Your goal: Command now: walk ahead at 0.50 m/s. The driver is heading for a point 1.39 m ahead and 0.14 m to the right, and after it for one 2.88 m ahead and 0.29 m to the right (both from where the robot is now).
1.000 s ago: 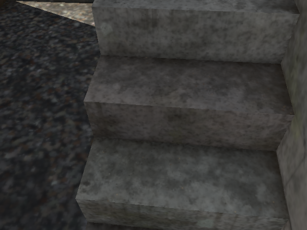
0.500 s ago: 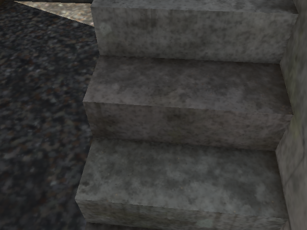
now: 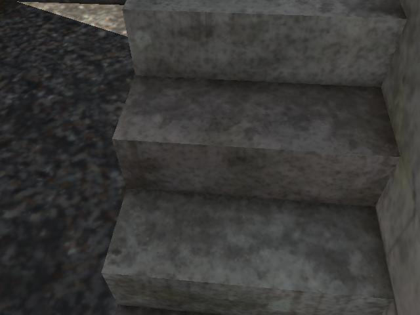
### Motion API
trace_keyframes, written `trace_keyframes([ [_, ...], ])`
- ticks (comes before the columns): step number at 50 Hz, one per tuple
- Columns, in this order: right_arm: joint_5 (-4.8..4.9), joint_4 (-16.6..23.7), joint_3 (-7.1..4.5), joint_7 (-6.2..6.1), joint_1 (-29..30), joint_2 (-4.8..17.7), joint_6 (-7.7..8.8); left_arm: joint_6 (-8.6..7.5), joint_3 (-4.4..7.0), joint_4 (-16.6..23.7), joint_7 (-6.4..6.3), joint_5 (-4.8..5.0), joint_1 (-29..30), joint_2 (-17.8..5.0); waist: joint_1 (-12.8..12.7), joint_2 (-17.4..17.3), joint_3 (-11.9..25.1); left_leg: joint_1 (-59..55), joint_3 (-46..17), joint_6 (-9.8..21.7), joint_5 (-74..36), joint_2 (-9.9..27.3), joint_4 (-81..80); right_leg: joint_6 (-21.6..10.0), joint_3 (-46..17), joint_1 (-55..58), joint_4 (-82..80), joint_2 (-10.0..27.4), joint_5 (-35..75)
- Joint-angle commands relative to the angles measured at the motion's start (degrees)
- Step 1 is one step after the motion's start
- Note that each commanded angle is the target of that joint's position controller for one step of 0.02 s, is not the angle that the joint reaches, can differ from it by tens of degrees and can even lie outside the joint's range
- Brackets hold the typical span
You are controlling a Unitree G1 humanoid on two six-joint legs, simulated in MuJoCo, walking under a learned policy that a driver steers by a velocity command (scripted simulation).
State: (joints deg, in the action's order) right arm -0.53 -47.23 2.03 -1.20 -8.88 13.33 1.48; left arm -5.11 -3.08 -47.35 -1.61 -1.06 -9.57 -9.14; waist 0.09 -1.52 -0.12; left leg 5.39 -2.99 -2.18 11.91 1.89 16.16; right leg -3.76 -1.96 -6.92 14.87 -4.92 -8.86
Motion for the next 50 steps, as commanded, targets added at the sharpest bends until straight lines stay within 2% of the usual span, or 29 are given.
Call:
trace_keyframes([
  [1, 0.01, 3.5, -1.24, -0.14, 1.5, 5.4, 0.74, -0.8, 1.05, 3.5, -0.12, 0.03, 1.2, -4.6, 0.0, 1.7, 3.6, 0.6, -2.5, 2.0, -13.6, 4.9, -0.3, 0.3, -7.0, 2.9, -1.4, 9.3, 10.8],
  [39, 0.0, 3.4, -1.29, -0.15, 1.4, 5.4, 0.74, -0.79, 1.09, 3.5, -0.1, 0.04, 1.1, -4.5, 0.1, 1.7, 3.6, 0.3, -2.1, 1.9, -13.5, 5.0, -0.3, 0.2, -7.2, 2.6, -1.3, 9.2, 10.9],
  [40, -0.03, 3.5, -1.11, -0.01, 1.7, 4.7, 0.58, -0.81, 1.2, 3.7, -0.09, -0.12, 1.7, -4.5, 0.4, 2.0, 4.0, -0.1, -2.1, 2.1, -14.0, 5.1, -0.2, 0.4, -6.6, 2.8, -1.1, 9.2, 12.3],
  [41, -0.04, 3.4, -1.31, -0.13, 1.4, 5.6, 0.69, -0.79, 1.12, 3.5, -0.09, 0.06, 1.0, -4.5, 0.0, 1.4, 3.7, 0.3, -2.0, 1.9, -13.6, 5.0, -0.2, 0.3, -7.1, 2.7, -1.2, 9.2, 11.5],
  [44, -0.02, 3.4, -1.29, -0.15, 1.5, 5.4, 0.73, -0.78, 1.11, 3.5, -0.1, 0.04, 1.1, -4.5, 0.1, 1.6, 3.4, 0.4, -2.0, 1.9, -13.4, 5.0, -0.4, 0.2, -7.2, 2.6, -1.3, 9.2, 10.7],
  [45, -0.03, 3.4, -1.11, -0.01, 1.7, 4.7, 0.57, -0.79, 1.22, 3.7, -0.1, -0.11, 1.7, -4.5, 0.4, 2.0, 3.8, 0.0, -2.0, 2.0, -13.9, 5.1, -0.2, 0.4, -6.7, 2.7, -1.1, 9.2, 12.0],
  [46, -0.05, 3.3, -1.3, -0.13, 1.5, 5.5, 0.68, -0.78, 1.14, 3.5, -0.09, 0.06, 1.0, -4.5, 0.0, 1.4, 3.6, 0.3, -2.0, 1.9, -13.5, 5.0, -0.2, 0.3, -7.2, 2.6, -1.2, 9.2, 11.2],
  [49, -0.05, 3.4, -1.11, -0.01, 1.7, 4.7, 0.57, -0.8, 1.23, 3.8, -0.09, -0.11, 1.7, -4.4, 0.4, 2.0, 3.8, 0.0, -2.0, 2.0, -13.8, 5.1, -0.2, 0.4, -6.7, 2.7, -1.2, 9.2, 11.9],
  [50, -0.05, 3.3, -1.31, -0.13, 1.5, 5.5, 0.69, -0.78, 1.15, 3.5, -0.09, 0.07, 1.0, -4.4, 0.0, 1.4, 3.6, 0.3, -2.0, 1.9, -13.4, 5.0, -0.2, 0.3, -7.2, 2.6, -1.2, 9.2, 11.0],
])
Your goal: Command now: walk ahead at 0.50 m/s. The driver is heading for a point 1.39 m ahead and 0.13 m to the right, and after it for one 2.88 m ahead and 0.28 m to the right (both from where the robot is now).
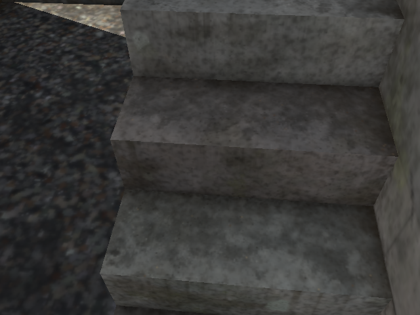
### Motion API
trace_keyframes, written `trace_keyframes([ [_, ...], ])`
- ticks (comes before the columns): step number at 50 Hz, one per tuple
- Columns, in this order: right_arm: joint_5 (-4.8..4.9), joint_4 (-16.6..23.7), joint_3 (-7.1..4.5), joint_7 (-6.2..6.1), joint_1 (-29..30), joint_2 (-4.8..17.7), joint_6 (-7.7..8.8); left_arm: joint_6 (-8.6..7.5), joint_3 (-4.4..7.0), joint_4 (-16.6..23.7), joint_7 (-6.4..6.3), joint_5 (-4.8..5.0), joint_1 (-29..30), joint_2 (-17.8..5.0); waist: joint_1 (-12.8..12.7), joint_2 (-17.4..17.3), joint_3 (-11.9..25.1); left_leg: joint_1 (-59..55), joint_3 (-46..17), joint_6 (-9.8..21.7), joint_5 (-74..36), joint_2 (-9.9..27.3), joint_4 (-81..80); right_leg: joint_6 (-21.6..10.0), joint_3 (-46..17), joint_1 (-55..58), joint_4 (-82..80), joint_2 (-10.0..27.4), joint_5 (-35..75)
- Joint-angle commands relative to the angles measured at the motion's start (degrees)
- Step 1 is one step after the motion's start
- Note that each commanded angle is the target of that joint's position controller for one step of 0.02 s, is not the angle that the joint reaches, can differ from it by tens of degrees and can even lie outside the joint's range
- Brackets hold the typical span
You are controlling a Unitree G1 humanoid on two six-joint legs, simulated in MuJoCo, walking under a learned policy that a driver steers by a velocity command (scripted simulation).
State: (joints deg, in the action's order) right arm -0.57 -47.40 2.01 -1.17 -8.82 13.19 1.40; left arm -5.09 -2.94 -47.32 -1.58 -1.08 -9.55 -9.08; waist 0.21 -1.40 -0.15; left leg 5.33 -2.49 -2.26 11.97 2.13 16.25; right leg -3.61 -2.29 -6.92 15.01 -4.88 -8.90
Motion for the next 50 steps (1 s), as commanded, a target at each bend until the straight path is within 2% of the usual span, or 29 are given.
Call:
trace_keyframes([
  [1, 0.03, 3.5, -1.3, -0.19, 1.4, 5.6, 0.78, -0.79, 1.02, 3.5, -0.13, 0.07, 1.0, -4.6, 0.0, 1.4, 3.5, 0.5, -2.5, 2.0, -13.3, 4.8, -0.4, 0.1, -6.9, 2.6, -1.5, 9.2, 10.7],
  [3, -0.01, 3.5, -1.1, -0.04, 1.7, 4.9, 0.65, -0.82, 1.11, 3.8, -0.11, -0.09, 1.7, -4.5, 0.3, 1.9, 3.8, 0.0, -2.5, 2.1, -13.7, 4.9, -0.3, 0.2, -6.4, 2.6, -1.3, 9.2, 11.8],
  [4, -0.08, 3.3, -1.34, -0.13, 1.1, 5.8, 0.76, -0.79, 1.05, 3.2, -0.14, 0.1, 0.5, -4.5, 0.0, 1.2, 3.4, 0.2, -2.5, 1.9, -14.0, 4.9, -0.2, 0.2, -6.6, 2.5, -1.1, 9.2, 12.6],
  [7, -0.07, 2.7, -1.53, -0.09, -0.4, 6.0, 0.7, -0.71, 1.28, 2.4, -0.24, 0.2, -0.8, -4.9, 0.4, 1.3, 3.6, 0.0, -2.3, 1.7, -14.4, 4.9, 0.7, 0.2, -6.1, 2.8, 0.0, 9.2, 15.9],
  [19, 0.09, 0.5, -2.17, -0.07, -3.4, 6.0, -0.61, 0.15, 1.98, 0.6, -0.33, 0.39, -3.8, -4.5, 0.5, 1.4, 1.9, 1.3, -2.5, 1.6, -10.7, 5.0, 1.8, 0.5, -6.1, 1.2, 1.1, 9.2, 13.9],
  [20, 0.07, 0.0, -2.15, -0.15, -4.3, 6.0, -0.8, 0.23, 2.15, -0.2, -0.39, 0.59, -5.2, -5.0, 0.5, 1.2, 3.4, 0.4, -2.5, 1.6, -8.9, 4.8, 1.5, 0.8, -6.2, 1.5, 0.4, 9.2, 12.0],
  [25, 0.05, -1.5, -2.32, -0.32, -5.8, 6.1, -1.45, 0.59, 2.31, -1.3, -0.5, 0.43, -6.5, -4.7, 0.6, 1.6, 0.3, 1.8, -2.7, 1.8, -7.3, 4.8, 1.4, 1.0, -6.4, -0.4, -0.2, 9.0, 9.2],
  [41, 0.13, -5.0, -2.34, -0.8, -10.4, 5.5, -2.59, 1.13, 2.59, -3.7, -0.88, 0.32, -11.7, -4.0, 0.7, 1.7, -1.8, 3.4, -2.6, 2.5, -4.3, 4.3, 1.3, 0.8, -6.9, -3.1, -1.2, 8.5, 3.1],
  [44, 0.09, -6.2, -2.47, -0.63, -12.5, 5.2, -2.53, 1.19, 2.77, -4.2, -0.67, 0.06, -12.2, -4.2, 0.9, 2.2, -2.6, 3.0, -2.3, 2.5, -3.2, 3.8, 1.5, 0.9, -7.8, -4.9, -2.3, 8.7, -1.6],
  [49, 0.04, -6.9, -2.48, -0.41, -13.0, 4.8, -2.69, 1.08, 3.07, -4.5, -0.77, 0.05, -13.1, -3.8, 0.9, 1.7, -2.5, 3.3, -2.5, 2.9, -4.1, 3.9, 1.2, 0.9, -6.6, -4.2, -1.3, 8.5, 1.0],
  [50, 0.03, -6.4, -2.32, -0.58, -11.6, 4.6, -2.76, 1.11, 2.96, -4.4, -0.93, 0.31, -12.8, -3.5, 0.8, 1.6, -3.0, 4.1, -2.8, 3.1, -5.6, 4.4, 1.1, 0.7, -5.9, -3.8, -0.6, 8.1, 3.4],
])
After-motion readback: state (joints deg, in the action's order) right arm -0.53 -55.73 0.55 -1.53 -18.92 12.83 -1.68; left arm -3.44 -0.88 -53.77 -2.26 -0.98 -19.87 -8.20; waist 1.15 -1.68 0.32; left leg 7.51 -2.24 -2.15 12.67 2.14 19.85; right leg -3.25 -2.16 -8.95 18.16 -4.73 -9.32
